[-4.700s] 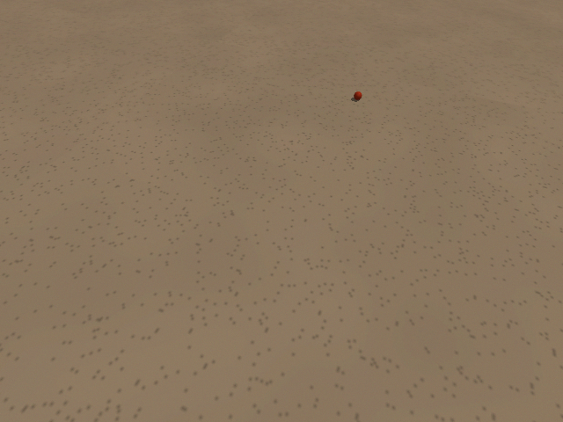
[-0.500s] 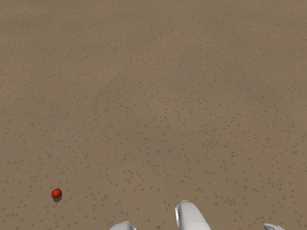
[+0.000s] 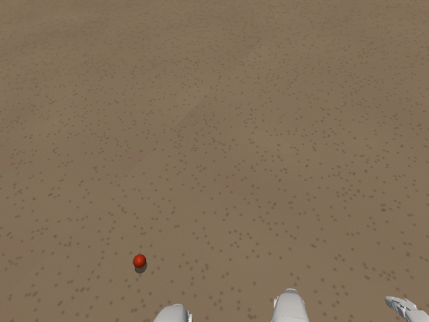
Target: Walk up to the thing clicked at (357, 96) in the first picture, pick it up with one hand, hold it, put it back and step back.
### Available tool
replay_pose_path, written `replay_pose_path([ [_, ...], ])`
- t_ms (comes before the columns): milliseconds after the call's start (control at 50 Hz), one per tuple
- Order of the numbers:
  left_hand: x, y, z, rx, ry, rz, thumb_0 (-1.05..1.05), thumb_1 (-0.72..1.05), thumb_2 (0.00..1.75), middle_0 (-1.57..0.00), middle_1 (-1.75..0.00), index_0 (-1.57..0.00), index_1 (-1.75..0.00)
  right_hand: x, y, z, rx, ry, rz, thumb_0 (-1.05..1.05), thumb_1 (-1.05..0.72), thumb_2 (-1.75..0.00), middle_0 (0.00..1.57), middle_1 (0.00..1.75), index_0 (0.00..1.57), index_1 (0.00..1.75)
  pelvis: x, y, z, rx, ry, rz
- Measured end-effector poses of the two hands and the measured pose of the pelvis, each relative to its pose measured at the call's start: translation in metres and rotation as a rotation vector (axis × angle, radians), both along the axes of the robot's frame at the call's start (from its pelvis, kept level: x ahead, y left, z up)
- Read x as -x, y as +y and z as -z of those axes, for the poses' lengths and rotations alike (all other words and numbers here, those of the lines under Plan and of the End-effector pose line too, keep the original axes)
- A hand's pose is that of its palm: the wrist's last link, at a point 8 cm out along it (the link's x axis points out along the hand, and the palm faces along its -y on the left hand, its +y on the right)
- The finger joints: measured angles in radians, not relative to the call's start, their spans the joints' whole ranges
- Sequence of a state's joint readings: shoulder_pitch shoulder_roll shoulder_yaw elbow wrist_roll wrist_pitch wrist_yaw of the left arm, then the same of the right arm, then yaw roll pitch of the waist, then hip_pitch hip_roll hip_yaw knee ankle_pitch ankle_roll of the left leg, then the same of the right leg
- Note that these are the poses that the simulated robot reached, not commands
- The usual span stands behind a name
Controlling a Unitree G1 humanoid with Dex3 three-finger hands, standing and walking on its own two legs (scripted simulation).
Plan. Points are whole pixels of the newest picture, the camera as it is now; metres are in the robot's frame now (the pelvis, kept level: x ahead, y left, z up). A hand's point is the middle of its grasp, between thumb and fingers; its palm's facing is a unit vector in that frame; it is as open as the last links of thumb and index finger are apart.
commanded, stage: walk up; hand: left
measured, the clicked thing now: (139, 261) +0.42 +0.39 -0.68
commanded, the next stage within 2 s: none
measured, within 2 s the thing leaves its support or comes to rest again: neither
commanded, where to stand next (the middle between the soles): +0.04 +0.33 m, yaw -9 degrees
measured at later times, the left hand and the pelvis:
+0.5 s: hand out of the picture +0.04 +0.51 -0.08, palm faces -0.05 -0.79 -0.61, open 7.4 cm; pelvis -0.03 +0.20 +0.02, yaw -2 degrees
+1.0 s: hand out of the picture +0.06 +0.63 -0.11, palm faces -0.19 -0.90 -0.40, open 7.4 cm; pelvis -0.04 +0.37 +0.03, yaw -9 degrees
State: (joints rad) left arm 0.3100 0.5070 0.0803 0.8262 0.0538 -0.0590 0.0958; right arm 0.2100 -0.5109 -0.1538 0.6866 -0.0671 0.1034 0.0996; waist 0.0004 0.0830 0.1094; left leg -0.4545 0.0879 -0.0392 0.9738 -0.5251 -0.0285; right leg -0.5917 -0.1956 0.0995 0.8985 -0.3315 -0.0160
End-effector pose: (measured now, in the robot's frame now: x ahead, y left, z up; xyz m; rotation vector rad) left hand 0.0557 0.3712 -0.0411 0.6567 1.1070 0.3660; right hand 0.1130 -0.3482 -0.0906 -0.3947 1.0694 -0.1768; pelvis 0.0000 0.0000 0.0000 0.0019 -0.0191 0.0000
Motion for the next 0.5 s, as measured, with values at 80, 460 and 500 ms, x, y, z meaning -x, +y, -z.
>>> replay_pose_path([
  [80, -0.004, 0.045, 0.010, -0.008, 0.019, -0.049, 0.00, 0.90, 0.90, -0.21, -0.30, -0.21, -0.30, 0.029, 0.043, -0.002, 0.012, 0.026, 0.038, 0.00, -0.91, -0.90, 0.20, 0.30, 0.20, 0.30, 0.005, 0.037, -0.002, 0.026, -0.009, 0.011],
  [460, 0.020, 0.145, -0.009, 0.075, -0.013, 0.012, 0.00, 0.89, 0.90, -0.22, -0.30, -0.22, -0.30, 0.075, 0.205, 0.012, -0.080, 0.100, 0.065, 0.01, -0.90, -0.90, 0.21, 0.30, 0.21, 0.30, 0.030, 0.182, -0.020, 0.016, -0.034, 0.036],
  [500, 0.023, 0.174, -0.009, 0.054, -0.014, 0.019, 0.00, 0.89, 0.90, -0.22, -0.30, -0.22, -0.30, 0.073, 0.220, 0.010, -0.069, 0.079, 0.067, 0.01, -0.90, -0.90, 0.21, 0.30, 0.21, 0.30, 0.034, 0.204, -0.017, 0.010, -0.031, 0.042],
])
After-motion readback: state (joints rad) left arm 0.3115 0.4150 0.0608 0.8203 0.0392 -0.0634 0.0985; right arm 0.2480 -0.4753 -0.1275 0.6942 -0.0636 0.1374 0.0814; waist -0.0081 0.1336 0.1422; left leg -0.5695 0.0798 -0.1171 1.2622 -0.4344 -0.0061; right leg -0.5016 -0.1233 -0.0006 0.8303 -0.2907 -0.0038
